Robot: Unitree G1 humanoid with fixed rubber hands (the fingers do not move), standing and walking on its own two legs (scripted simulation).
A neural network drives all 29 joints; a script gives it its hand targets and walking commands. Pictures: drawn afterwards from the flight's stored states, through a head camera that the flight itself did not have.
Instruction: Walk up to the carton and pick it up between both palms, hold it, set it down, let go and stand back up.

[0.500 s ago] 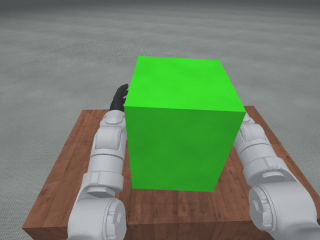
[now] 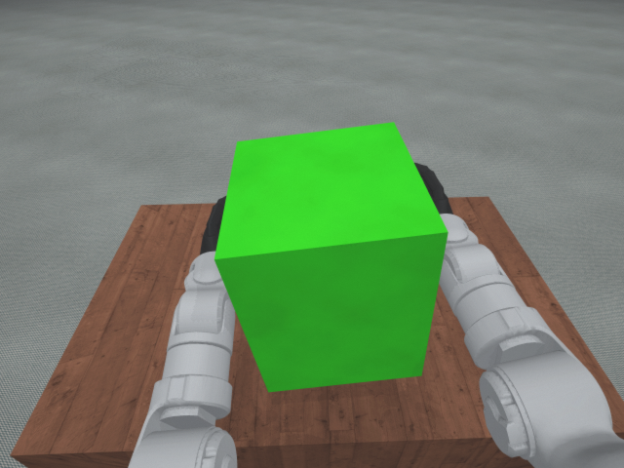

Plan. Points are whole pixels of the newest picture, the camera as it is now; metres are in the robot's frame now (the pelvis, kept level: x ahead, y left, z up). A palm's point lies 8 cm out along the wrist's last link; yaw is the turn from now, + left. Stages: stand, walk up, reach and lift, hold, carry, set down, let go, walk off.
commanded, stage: set down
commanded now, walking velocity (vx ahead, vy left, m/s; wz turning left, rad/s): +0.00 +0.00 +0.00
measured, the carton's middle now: (330, 259) +0.36 +0.01 +0.14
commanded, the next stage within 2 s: none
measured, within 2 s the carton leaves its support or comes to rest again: neither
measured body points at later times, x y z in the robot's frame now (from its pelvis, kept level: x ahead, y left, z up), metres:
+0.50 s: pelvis +0.00 +0.00 +0.00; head -0.01 +0.00 +0.45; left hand +0.39 +0.16 +0.12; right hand +0.43 -0.13 +0.14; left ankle +0.02 +0.16 -0.74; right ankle +0.02 -0.10 -0.74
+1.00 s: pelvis +0.01 -0.01 +0.00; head +0.02 -0.01 +0.45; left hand +0.39 +0.16 +0.09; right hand +0.44 -0.13 +0.11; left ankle +0.02 +0.16 -0.74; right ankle +0.02 -0.10 -0.74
